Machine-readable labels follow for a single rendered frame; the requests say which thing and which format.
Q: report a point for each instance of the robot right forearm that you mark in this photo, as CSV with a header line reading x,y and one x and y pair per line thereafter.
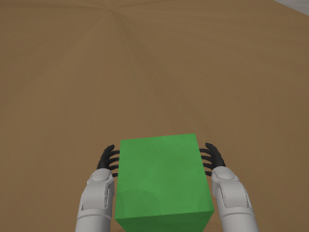
x,y
233,203

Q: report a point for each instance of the carton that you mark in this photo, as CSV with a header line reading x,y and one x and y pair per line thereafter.
x,y
162,185

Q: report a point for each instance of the robot left hand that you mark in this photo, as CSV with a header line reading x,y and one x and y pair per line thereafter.
x,y
105,159

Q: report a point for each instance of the robot right hand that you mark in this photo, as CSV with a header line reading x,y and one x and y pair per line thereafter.
x,y
215,158

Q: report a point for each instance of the robot left forearm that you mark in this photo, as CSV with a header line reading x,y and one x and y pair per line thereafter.
x,y
96,203

